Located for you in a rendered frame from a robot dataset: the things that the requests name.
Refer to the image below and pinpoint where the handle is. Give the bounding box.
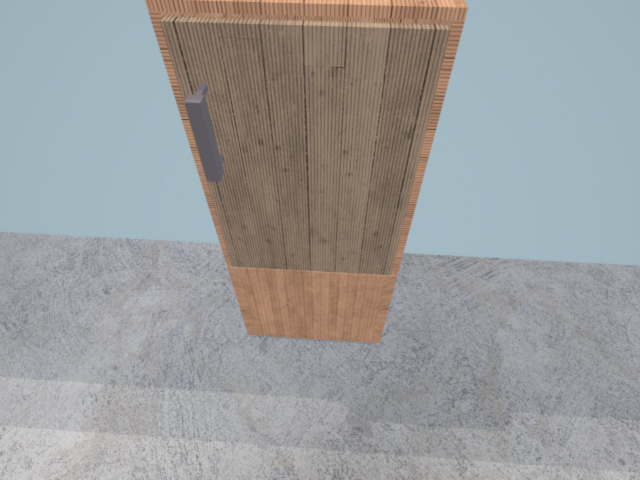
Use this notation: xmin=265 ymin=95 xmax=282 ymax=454
xmin=184 ymin=84 xmax=224 ymax=182

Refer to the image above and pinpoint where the cupboard door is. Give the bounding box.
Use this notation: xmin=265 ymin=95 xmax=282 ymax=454
xmin=160 ymin=16 xmax=450 ymax=275

